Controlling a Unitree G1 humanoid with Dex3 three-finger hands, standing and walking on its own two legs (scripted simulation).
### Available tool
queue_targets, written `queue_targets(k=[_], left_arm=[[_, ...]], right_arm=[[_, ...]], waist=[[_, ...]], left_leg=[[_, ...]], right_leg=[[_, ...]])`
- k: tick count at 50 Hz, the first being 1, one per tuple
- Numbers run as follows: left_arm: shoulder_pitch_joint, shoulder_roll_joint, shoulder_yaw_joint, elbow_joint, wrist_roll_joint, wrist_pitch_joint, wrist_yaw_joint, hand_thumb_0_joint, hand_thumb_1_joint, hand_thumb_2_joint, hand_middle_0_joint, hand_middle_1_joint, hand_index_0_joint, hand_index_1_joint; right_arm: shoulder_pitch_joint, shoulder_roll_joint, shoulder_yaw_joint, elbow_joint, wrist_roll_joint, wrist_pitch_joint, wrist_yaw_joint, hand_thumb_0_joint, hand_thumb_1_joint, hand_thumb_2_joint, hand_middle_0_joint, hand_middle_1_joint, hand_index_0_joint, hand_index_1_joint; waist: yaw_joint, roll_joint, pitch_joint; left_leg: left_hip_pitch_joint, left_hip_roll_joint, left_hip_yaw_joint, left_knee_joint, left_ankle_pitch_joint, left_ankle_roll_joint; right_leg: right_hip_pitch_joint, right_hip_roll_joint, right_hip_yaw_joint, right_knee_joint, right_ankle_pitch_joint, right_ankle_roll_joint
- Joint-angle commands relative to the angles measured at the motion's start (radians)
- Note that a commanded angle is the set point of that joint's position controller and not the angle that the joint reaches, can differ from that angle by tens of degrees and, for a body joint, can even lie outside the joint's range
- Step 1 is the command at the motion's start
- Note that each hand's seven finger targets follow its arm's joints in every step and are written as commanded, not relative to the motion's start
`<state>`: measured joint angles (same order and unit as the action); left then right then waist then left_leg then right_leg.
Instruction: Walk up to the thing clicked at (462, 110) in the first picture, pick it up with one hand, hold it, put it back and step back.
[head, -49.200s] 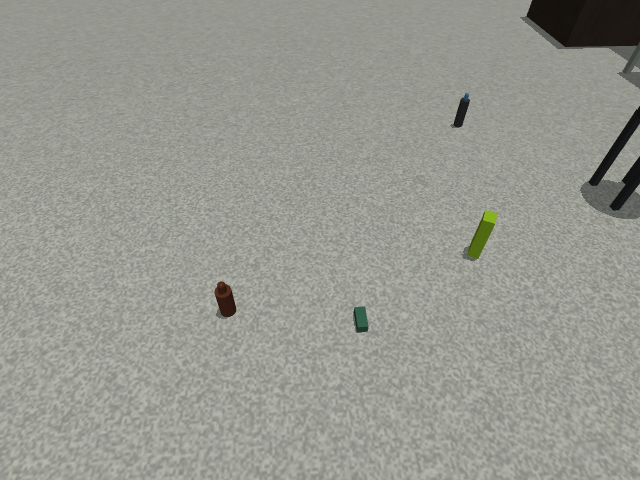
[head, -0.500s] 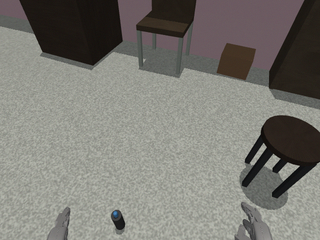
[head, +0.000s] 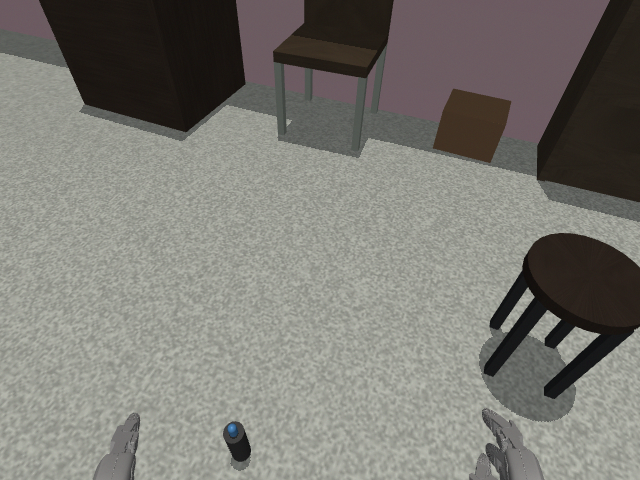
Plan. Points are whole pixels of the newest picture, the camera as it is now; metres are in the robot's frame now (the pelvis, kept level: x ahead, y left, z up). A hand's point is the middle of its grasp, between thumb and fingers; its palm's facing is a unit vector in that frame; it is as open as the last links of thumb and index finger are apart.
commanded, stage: home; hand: left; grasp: from the side
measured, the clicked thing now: (236, 440) +0.39 +0.20 -0.62
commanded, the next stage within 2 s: stand in 0.14 s
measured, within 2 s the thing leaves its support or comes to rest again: neither
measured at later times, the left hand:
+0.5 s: hand out of the picture +0.16 +0.18 -0.06, palm faces +0.10 -0.96 -0.27, open 14.1 cm
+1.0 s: hand out of the picture +0.06 +0.25 -0.12, palm faces +0.00 -0.94 -0.35, open 7.4 cm
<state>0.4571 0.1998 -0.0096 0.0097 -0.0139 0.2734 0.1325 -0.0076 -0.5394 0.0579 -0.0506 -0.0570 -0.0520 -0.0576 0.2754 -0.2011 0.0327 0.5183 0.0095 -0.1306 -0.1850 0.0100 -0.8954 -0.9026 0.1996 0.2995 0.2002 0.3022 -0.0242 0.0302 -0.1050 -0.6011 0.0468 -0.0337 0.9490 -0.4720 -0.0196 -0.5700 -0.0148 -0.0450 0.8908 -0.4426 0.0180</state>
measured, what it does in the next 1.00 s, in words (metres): stands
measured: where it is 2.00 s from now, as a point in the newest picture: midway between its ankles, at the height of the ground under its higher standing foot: outside the picture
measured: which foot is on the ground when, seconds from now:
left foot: down 0.00-1.00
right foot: down 0.00-1.00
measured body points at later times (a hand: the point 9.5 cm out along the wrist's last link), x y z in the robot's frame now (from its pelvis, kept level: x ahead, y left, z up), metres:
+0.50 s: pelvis +0.00 +0.00 +0.00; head +0.01 +0.01 +0.45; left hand +0.16 +0.23 -0.04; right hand +0.16 -0.23 -0.07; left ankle +0.01 +0.13 -0.69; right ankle +0.01 -0.13 -0.69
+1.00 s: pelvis -0.01 +0.00 +0.04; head +0.01 +0.01 +0.49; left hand +0.06 +0.30 -0.09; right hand +0.08 -0.28 -0.09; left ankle +0.01 +0.13 -0.69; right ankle +0.00 -0.13 -0.69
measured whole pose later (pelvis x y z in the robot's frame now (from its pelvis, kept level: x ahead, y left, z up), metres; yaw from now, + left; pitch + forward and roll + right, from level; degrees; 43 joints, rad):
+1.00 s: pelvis -0.01 +0.00 +0.04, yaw +1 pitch -1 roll +0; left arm 0.24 0.32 0.02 0.91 0.03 0.00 0.02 0.01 0.89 0.90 -0.20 -0.30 -0.20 -0.30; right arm 0.20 -0.31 -0.03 0.96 -0.04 -0.01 -0.01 0.01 -0.90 -0.90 0.20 0.30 0.20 0.30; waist 0.01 0.00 0.04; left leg -0.29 0.01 -0.01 0.63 -0.32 0.00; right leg -0.27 -0.05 -0.03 0.61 -0.31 0.03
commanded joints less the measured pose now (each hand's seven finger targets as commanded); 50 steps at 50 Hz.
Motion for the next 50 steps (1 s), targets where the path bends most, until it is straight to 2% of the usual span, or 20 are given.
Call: queue_targets(k=[1,3,7,8,12,14,15,16,19,22,26,27,28,30,32,34,39,42,45,50], left_arm=[[-0.024,0.097,0.05,-0.175,0.011,-0.05,0.014,0.0,-0.561,0.05,-0.048,-0.055,-0.048,-0.054],[-0.016,0.098,0.057,-0.182,0.008,-0.048,0.015,0.0,-0.564,0.048,-0.048,-0.055,-0.048,-0.054],[-0.028,0.106,0.058,-0.205,0.01,-0.05,0.015,0.0,-0.561,0.05,-0.048,-0.055,-0.048,-0.054],[-0.007,0.083,0.04,-0.173,0.012,-0.048,0.013,0.0,-0.568,0.046,-0.047,-0.054,-0.047,-0.053],[-0.047,0.116,0.063,-0.209,0.012,-0.054,0.016,0.0,-0.558,0.052,-0.048,-0.055,-0.048,-0.055],[-0.056,0.126,0.066,-0.232,0.01,-0.058,0.017,0.0,-0.398,0.212,-0.2,-0.215,-0.2,-0.215],[-0.024,0.104,0.053,-0.2,0.011,-0.055,0.016,0.0,-0.318,0.292,-0.2,-0.295,-0.2,-0.295],[0.006,0.082,0.039,-0.168,0.01,-0.051,0.013,0.0,-0.238,0.372,-0.2,-0.3,-0.2,-0.301],[-0.026,0.089,0.039,-0.178,0.012,-0.054,0.012,0.0,0.002,0.612,-0.2,-0.3,-0.2,-0.301],[-0.029,0.107,0.056,-0.195,0.012,-0.057,0.014,0.0,0.242,0.852,-0.2,-0.3,-0.2,-0.301],[-0.046,0.1,0.052,-0.186,0.013,-0.059,0.015,0.0,0.562,0.9,-0.2,-0.3,-0.2,-0.301],[-0.202,0.23,0.099,0.165,0.107,-0.175,-0.035,0.0,0.642,0.9,-0.2,-0.3,-0.2,-0.301],[-0.156,0.235,0.104,0.263,0.116,-0.22,-0.062,0.0,0.722,0.9,-0.2,-0.3,-0.2,-0.301],[-0.178,0.259,0.097,0.319,0.109,-0.264,-0.087,0.0,0.882,0.9,-0.2,-0.3,-0.2,-0.301],[-0.202,0.263,0.088,0.4,0.08,-0.289,-0.102,0.0,0.9,0.9,-0.2,-0.3,-0.2,-0.301],[-0.208,0.256,0.088,0.467,0.065,-0.295,-0.109,0.0,0.9,0.9,-0.2,-0.3,-0.2,-0.301],[-0.246,0.269,0.081,0.628,0.066,-0.312,-0.103,0.0,0.9,0.9,-0.2,-0.3,-0.2,-0.301],[-0.273,0.287,0.081,0.697,0.059,-0.316,-0.098,0.0,0.9,0.9,-0.2,-0.3,-0.2,-0.301],[-0.265,0.281,0.074,0.767,0.052,-0.312,-0.097,0.0,0.9,0.9,-0.2,-0.3,-0.2,-0.301],[-0.26,0.3,0.067,0.874,0.043,-0.308,-0.095,0.0,0.9,0.9,-0.2,-0.3,-0.2,-0.301]], right_arm=[[-0.067,-0.112,-0.05,-0.163,-0.002,-0.055,-0.013,0.0,-0.899,-0.901,0.2,0.3,0.2,0.3],[-0.069,-0.112,-0.05,-0.165,-0.002,-0.058,-0.012,0.0,-0.899,-0.901,0.2,0.3,0.2,0.3],[-0.061,-0.115,-0.052,-0.161,-0.003,-0.056,-0.013,0.0,-0.899,-0.901,0.2,0.3,0.2,0.3],[-0.06,-0.112,-0.051,-0.158,-0.005,-0.056,-0.012,0.0,-0.899,-0.901,0.2,0.3,0.2,0.3],[-0.072,-0.116,-0.05,-0.165,-0.003,-0.055,-0.01,0.0,-0.899,-0.901,0.2,0.3,0.2,0.3],[-0.068,-0.115,-0.049,-0.161,-0.002,-0.057,-0.01,0.0,-0.9,-0.9,0.2,0.3,0.2,0.3],[-0.063,-0.112,-0.048,-0.16,-0.004,-0.057,-0.009,0.0,-0.9,-0.9,0.2,0.3,0.2,0.3],[-0.072,-0.111,-0.047,-0.165,-0.003,-0.059,-0.01,0.0,-0.9,-0.9,0.2,0.3,0.2,0.3],[-0.065,-0.118,-0.051,-0.159,-0.006,-0.057,-0.008,0.0,-0.9,-0.9,0.2,0.3,0.2,0.3],[-0.069,-0.117,-0.051,-0.167,-0.004,-0.056,-0.011,0.0,-0.9,-0.9,0.2,0.3,0.2,0.3],[-0.072,-0.114,-0.049,-0.164,-0.005,-0.06,-0.012,0.0,-0.9,-0.9,0.2,0.3,0.2,0.3],[-0.111,-0.266,-0.094,0.056,-0.121,0.009,0.048,0.0,-0.9,-0.9,0.2,0.3,0.2,0.3],[-0.102,-0.266,-0.104,0.1,-0.131,0.038,0.085,0.0,-0.9,-0.9,0.2,0.3,0.2,0.3],[-0.106,-0.251,-0.105,0.108,-0.111,0.059,0.114,0.0,-0.9,-0.9,0.2,0.3,0.2,0.3],[-0.102,-0.243,-0.105,0.131,-0.076,0.062,0.144,0.0,-0.9,-0.9,0.2,0.3,0.2,0.3],[-0.116,-0.25,-0.112,0.157,-0.064,0.064,0.159,0.0,-0.9,-0.9,0.2,0.3,0.2,0.3],[-0.145,-0.252,-0.115,0.235,-0.062,0.079,0.17,0.0,-0.9,-0.9,0.2,0.3,0.2,0.3],[-0.117,-0.255,-0.113,0.282,-0.057,0.088,0.169,0.0,-0.9,-0.9,0.2,0.3,0.2,0.3],[-0.133,-0.28,-0.113,0.324,-0.054,0.095,0.168,0.0,-0.9,-0.9,0.2,0.3,0.2,0.3],[-0.125,-0.29,-0.102,0.394,-0.044,0.098,0.165,0.0,-0.9,-0.9,0.2,0.3,0.2,0.3]], waist=[[-0.002,-0.003,-0.081],[0.01,0.009,-0.088],[0.002,0.001,-0.102],[0.001,0.003,-0.106],[0.014,0.035,-0.085],[0.011,0.023,-0.084],[0.006,0.009,-0.075],[0.005,0.005,-0.073],[0.001,0.015,-0.084],[0.002,-0.008,-0.107],[0.006,0.006,-0.078],[0.038,-0.054,0.068],[0.048,-0.073,0.008],[0.032,-0.069,0.016],[0.034,-0.02,-0.018],[0.05,-0.018,-0.013],[0.049,-0.009,0.025],[0.03,-0.035,0.051],[0.04,0.002,0.073],[0.037,-0.003,0.081]], left_leg=[[0.065,-0.036,0.028,-0.161,0.199,0.021],[0.061,-0.037,0.028,-0.159,0.212,0.02],[0.076,-0.036,0.031,-0.15,0.243,0.02],[0.078,-0.034,0.028,-0.15,0.255,0.019],[0.062,-0.03,0.017,-0.178,0.199,0.015],[0.061,-0.033,0.019,-0.179,0.178,0.018],[0.06,-0.033,0.021,-0.177,0.179,0.02],[0.062,-0.034,0.023,-0.172,0.193,0.02],[0.063,-0.03,0.016,-0.173,0.213,0.017],[0.069,-0.034,0.025,-0.158,0.223,0.022],[0.056,-0.034,0.025,-0.176,0.166,0.02],[0.086,0.007,-0.06,-0.232,0.312,0.059],[0.127,0.001,-0.023,-0.199,0.317,0.083],[0.158,-0.005,-0.038,-0.225,0.277,0.096],[0.206,-0.005,-0.04,-0.259,0.255,0.092],[0.232,-0.001,-0.045,-0.281,0.238,0.083],[0.242,0.011,-0.065,-0.352,0.239,0.078],[0.281,0.011,-0.064,-0.383,0.265,0.075],[0.296,0.031,-0.091,-0.448,0.245,0.076],[0.35,0.038,-0.088,-0.51,0.334,0.06]], right_leg=[[0.05,0.033,-0.024,-0.146,0.17,-0.021],[0.062,0.032,-0.024,-0.14,0.183,-0.022],[0.067,0.031,-0.021,-0.137,0.215,-0.021],[0.074,0.033,-0.024,-0.132,0.224,-0.022],[0.056,0.036,-0.031,-0.131,0.162,-0.029],[0.056,0.034,-0.03,-0.14,0.143,-0.028],[0.053,0.035,-0.028,-0.14,0.146,-0.026],[0.051,0.034,-0.028,-0.141,0.158,-0.026],[0.054,0.037,-0.031,-0.127,0.175,-0.027],[0.06,0.033,-0.026,-0.139,0.189,-0.023],[0.048,0.033,-0.027,-0.142,0.137,-0.025],[0.153,-0.039,0.054,-0.149,0.171,-0.069],[0.173,-0.063,0.089,-0.177,0.206,-0.089],[0.141,-0.068,0.119,-0.193,0.201,-0.099],[0.197,-0.076,0.116,-0.198,0.197,-0.087],[0.186,-0.071,0.104,-0.222,0.198,-0.076],[0.258,-0.077,0.09,-0.288,0.225,-0.062],[0.269,-0.091,0.104,-0.332,0.246,-0.062],[0.302,-0.082,0.085,-0.366,0.235,-0.054],[0.375,-0.096,0.09,-0.429,0.302,-0.047]])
